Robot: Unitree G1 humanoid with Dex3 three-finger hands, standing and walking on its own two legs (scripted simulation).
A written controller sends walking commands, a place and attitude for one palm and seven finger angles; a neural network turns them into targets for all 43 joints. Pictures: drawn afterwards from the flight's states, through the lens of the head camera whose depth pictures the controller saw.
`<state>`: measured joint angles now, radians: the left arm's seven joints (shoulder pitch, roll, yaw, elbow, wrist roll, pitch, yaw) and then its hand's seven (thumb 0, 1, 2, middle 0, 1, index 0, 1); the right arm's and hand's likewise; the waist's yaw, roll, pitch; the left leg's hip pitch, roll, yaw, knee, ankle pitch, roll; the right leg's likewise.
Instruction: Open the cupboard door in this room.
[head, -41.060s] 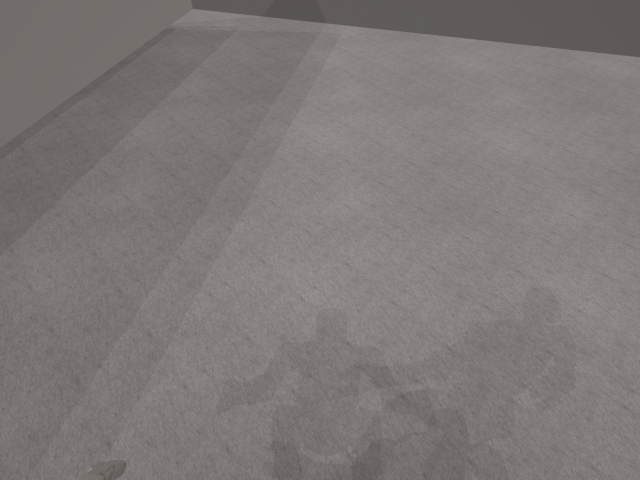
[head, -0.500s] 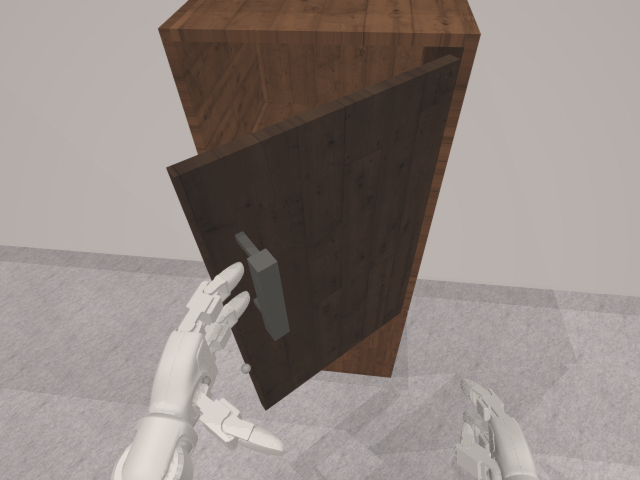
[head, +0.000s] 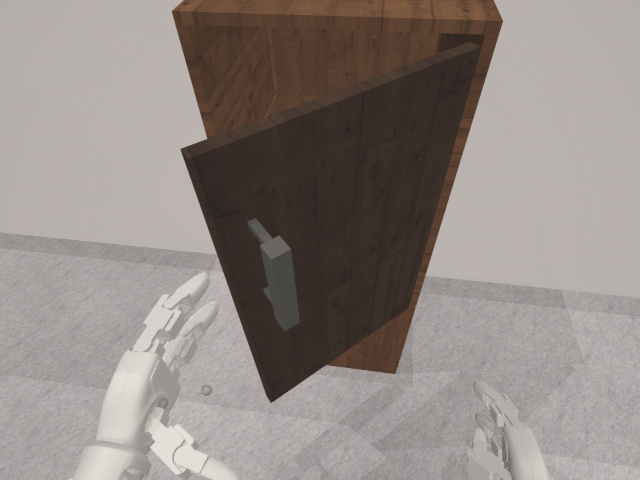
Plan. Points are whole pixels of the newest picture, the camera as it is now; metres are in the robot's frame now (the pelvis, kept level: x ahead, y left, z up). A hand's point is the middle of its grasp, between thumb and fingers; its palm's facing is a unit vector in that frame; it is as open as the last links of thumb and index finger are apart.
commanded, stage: draw the hand back to the body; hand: left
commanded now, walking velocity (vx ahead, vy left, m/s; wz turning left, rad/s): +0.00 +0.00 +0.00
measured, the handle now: (272, 276) +0.32 +0.09 +0.11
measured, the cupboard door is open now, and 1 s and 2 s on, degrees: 43 43 43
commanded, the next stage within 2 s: step back with the hand held close in 1.52 s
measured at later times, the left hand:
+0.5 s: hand (137, 374) +0.18 +0.18 +0.14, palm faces +0.04 -0.98 -0.18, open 16.0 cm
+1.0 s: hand (59, 326) +0.21 +0.25 +0.17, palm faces +0.37 -0.84 -0.40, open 10.8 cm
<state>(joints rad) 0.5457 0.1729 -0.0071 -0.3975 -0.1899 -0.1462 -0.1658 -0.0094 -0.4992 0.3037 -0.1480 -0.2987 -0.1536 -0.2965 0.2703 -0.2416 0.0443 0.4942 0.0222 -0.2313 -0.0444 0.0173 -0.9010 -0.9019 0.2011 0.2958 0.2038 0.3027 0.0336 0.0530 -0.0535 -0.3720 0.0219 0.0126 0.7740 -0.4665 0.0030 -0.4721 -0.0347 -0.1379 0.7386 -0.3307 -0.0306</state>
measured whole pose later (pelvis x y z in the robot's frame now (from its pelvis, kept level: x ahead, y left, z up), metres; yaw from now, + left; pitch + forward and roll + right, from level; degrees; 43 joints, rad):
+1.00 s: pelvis +0.01 +0.02 +0.03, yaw -2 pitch -4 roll -1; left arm 0.50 0.32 0.26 -0.42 -0.03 -0.10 0.11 0.00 0.35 0.67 -0.19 -0.30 -0.19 -0.30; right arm 0.21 -0.22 0.03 0.63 -0.01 -0.15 -0.06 0.02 -0.90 -0.90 0.20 0.30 0.21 0.30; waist 0.07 0.07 0.03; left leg -0.02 0.01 0.06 0.41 -0.32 0.02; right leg -0.14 -0.02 -0.10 0.39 -0.18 0.00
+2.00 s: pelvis -0.03 +0.02 +0.03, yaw -4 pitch +0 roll +0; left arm 0.56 0.41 0.40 -0.49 -0.03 -0.18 0.12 0.02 0.89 0.90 -0.21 -0.30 -0.22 -0.30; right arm 0.18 -0.24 -0.02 0.56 0.01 -0.04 -0.07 0.02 -0.90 -0.90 0.20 0.30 0.20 0.30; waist -0.01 0.01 0.04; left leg -0.21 -0.01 0.10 0.49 -0.29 0.04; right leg -0.34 -0.04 -0.05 0.46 -0.13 0.00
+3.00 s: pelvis -0.21 +0.02 +0.03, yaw -5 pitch +3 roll +0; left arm 0.59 0.50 0.46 -0.59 -0.04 -0.21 0.13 0.02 0.89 0.90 -0.21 -0.30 -0.22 -0.30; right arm 0.12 -0.20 -0.02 0.56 0.00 -0.10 -0.08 0.01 -0.90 -0.90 0.20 0.30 0.20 0.30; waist -0.01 -0.07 0.07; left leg -0.32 -0.03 0.05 0.45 -0.19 0.04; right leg -0.36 0.01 0.01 0.65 -0.38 0.00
